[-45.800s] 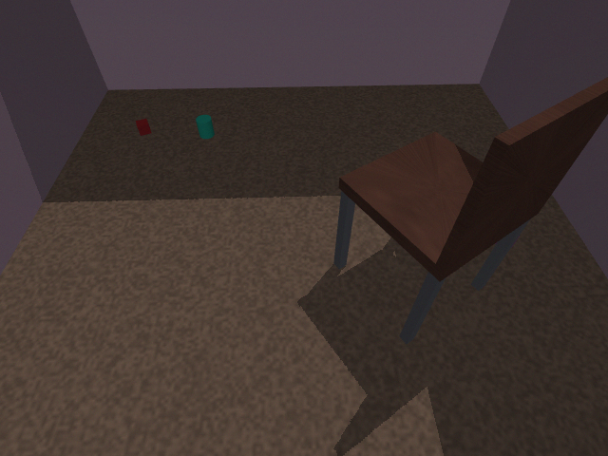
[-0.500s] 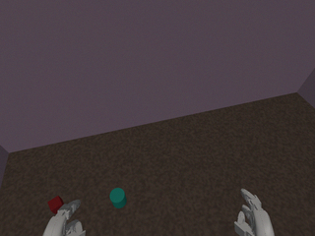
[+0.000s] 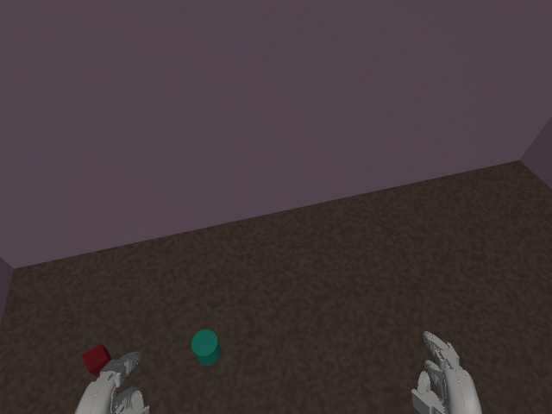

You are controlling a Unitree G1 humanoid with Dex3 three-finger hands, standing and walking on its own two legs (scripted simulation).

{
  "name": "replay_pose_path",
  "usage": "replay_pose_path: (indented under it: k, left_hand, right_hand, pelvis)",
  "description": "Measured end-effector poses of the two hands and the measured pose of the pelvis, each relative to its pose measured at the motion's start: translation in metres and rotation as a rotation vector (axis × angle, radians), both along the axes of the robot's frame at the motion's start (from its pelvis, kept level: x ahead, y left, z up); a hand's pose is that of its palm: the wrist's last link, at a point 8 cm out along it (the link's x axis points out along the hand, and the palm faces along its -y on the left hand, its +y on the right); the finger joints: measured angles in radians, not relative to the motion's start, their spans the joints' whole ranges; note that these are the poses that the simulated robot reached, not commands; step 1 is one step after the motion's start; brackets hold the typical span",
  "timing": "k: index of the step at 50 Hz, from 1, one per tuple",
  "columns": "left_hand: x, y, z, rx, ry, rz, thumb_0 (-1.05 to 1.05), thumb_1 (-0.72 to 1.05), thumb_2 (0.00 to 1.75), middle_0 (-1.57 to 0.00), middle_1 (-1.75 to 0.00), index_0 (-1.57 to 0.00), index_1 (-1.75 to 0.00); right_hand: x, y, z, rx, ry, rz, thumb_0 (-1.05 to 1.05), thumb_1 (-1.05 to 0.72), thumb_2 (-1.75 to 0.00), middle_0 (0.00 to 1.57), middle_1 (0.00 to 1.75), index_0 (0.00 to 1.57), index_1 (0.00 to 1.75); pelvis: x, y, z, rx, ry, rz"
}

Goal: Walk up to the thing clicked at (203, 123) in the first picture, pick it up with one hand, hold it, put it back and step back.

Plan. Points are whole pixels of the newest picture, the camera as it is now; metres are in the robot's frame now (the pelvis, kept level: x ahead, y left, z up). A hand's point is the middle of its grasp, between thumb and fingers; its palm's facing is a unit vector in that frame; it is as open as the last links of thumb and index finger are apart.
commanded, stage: home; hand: left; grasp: from above
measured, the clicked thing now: (206, 347) +0.45 +0.21 -0.66
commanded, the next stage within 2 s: stand in 0.08 s
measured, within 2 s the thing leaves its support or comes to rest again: neither
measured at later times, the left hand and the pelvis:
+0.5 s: hand out of the picture +0.10 +0.24 -0.10, palm faces +0.04 -0.94 -0.34, open 7.4 cm; pelvis -0.01 +0.01 +0.03, yaw +0 degrees
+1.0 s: hand out of the picture +0.01 +0.25 -0.10, palm faces +0.04 -0.94 -0.33, open 7.4 cm; pelvis -0.02 +0.01 +0.06, yaw +1 degrees
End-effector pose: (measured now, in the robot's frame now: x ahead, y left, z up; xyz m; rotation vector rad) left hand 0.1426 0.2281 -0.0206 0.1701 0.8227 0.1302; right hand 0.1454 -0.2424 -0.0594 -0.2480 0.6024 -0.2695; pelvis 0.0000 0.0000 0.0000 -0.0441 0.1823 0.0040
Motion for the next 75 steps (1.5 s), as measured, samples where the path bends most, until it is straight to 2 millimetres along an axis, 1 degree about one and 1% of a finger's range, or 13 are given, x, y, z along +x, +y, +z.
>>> replay_pose_path:
  k: [9,10,12,15,20,25,30,34,38,42,51,57,75]
  left_hand:
    - [0.001,0.001,0.001,0.000,-0.005,0.000,0.01,0.91,0.90,-0.20,-0.29,-0.20,-0.30]
    - [0.003,0.002,-0.001,0.025,-0.021,-0.016,0.01,0.90,0.90,-0.20,-0.29,-0.20,-0.30]
    - [0.006,0.009,-0.012,0.076,-0.040,-0.036,0.01,0.90,0.90,-0.20,-0.29,-0.20,-0.30]
    - [0.001,0.024,-0.026,0.117,0.003,-0.032,0.01,0.90,0.90,-0.20,-0.30,-0.20,-0.30]
    - [-0.026,0.045,-0.039,0.140,0.110,0.013,0.01,0.90,0.90,-0.20,-0.30,-0.20,-0.30]
    - [-0.060,0.059,-0.048,0.139,0.222,0.058,0.01,0.90,0.90,-0.20,-0.30,-0.20,-0.30]
    - [-0.090,0.062,-0.051,0.117,0.315,0.089,0.01,0.90,0.90,-0.20,-0.30,-0.20,-0.30]
    - [-0.110,0.061,-0.051,0.101,0.371,0.105,0.01,0.90,0.90,-0.20,-0.30,-0.20,-0.30]
    - [-0.123,0.061,-0.050,0.093,0.410,0.118,0.01,0.90,0.90,-0.20,-0.30,-0.20,-0.30]
    - [-0.130,0.061,-0.048,0.093,0.432,0.120,0.01,0.90,0.90,-0.20,-0.30,-0.20,-0.30]
    - [-0.140,0.062,-0.043,0.110,0.468,0.124,0.01,0.90,0.90,-0.20,-0.30,-0.20,-0.30]
    - [-0.139,0.060,-0.040,0.115,0.480,0.127,0.01,0.90,0.90,-0.20,-0.30,-0.20,-0.30]
    - [-0.100,0.048,-0.036,0.109,0.430,0.101,0.01,0.90,0.90,-0.20,-0.30,-0.20,-0.30]
  right_hand:
    - [0.002,0.000,0.001,-0.001,-0.006,0.000,0.02,-0.90,-0.89,0.21,0.30,0.20,0.30]
    - [0.002,0.000,-0.001,-0.017,0.020,0.026,0.02,-0.90,-0.89,0.21,0.30,0.20,0.30]
    - [-0.001,-0.001,-0.010,-0.038,0.144,0.103,0.02,-0.90,-0.89,0.21,0.30,0.20,0.30]
    - [-0.011,-0.007,-0.018,-0.039,0.295,0.158,0.01,-0.90,-0.89,0.21,0.30,0.20,0.30]
    - [-0.034,-0.020,-0.017,0.000,0.396,0.104,0.02,-0.90,-0.89,0.21,0.30,0.20,0.30]
    - [-0.056,-0.026,-0.013,0.004,0.467,0.055,0.01,-0.90,-0.89,0.21,0.30,0.20,0.30]
    - [-0.073,-0.023,-0.011,0.018,0.527,0.030,0.01,-0.90,-0.89,0.21,0.30,0.20,0.30]
    - [-0.082,-0.017,-0.010,0.036,0.558,0.019,0.01,-0.90,-0.89,0.21,0.30,0.20,0.30]
    - [-0.089,-0.014,-0.008,0.048,0.576,0.009,0.01,-0.90,-0.89,0.21,0.30,0.20,0.30]
    - [-0.094,-0.013,-0.007,0.057,0.588,0.001,0.01,-0.90,-0.89,0.21,0.30,0.20,0.30]
    - [-0.103,-0.023,-0.006,0.064,0.626,-0.012,0.01,-0.90,-0.89,0.21,0.30,0.20,0.30]
    - [-0.106,-0.031,-0.006,0.061,0.644,-0.020,0.01,-0.90,-0.89,0.21,0.30,0.20,0.30]
    - [-0.094,-0.044,-0.003,0.054,0.639,-0.022,0.01,-0.90,-0.89,0.21,0.30,0.20,0.30]
  pelvis:
    - [0.001,0.000,0.000,-0.001,-0.003,0.001]
    - [-0.001,0.001,0.001,0.002,-0.023,0.002]
    - [-0.005,0.000,0.006,0.019,-0.072,-0.001]
    - [-0.010,0.001,0.014,0.035,-0.112,0.000]
    - [-0.013,0.003,0.025,0.046,-0.153,-0.004]
    - [-0.013,0.007,0.034,0.043,-0.185,-0.003]
    - [-0.013,0.011,0.043,0.037,-0.209,0.001]
    - [-0.013,0.012,0.051,0.037,-0.227,0.003]
    - [-0.015,0.013,0.056,0.038,-0.244,0.005]
    - [-0.018,0.013,0.059,0.040,-0.255,0.005]
    - [-0.020,0.008,0.064,0.044,-0.254,0.008]
    - [-0.018,0.004,0.065,0.043,-0.255,0.008]
    - [-0.009,-0.006,0.068,0.043,-0.251,0.001]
